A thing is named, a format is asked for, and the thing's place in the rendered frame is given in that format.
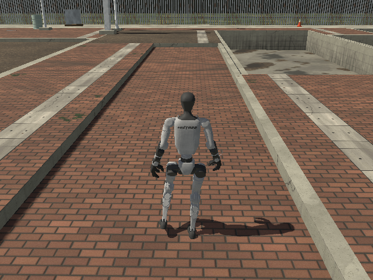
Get right robot forearm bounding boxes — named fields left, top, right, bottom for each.
left=209, top=141, right=220, bottom=162

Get left robot upper arm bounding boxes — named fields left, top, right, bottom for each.
left=159, top=117, right=175, bottom=150

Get left robot forearm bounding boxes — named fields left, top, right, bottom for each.
left=152, top=141, right=164, bottom=166

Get right robot hand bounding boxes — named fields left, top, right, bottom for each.
left=208, top=160, right=221, bottom=171

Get left robot hand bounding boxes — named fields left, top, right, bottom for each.
left=150, top=164, right=164, bottom=178

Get left robot thigh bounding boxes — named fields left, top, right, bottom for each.
left=166, top=162, right=178, bottom=193

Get robot right foot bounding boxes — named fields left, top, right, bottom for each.
left=187, top=224, right=196, bottom=239

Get right robot upper arm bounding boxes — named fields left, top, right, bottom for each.
left=200, top=118, right=215, bottom=149

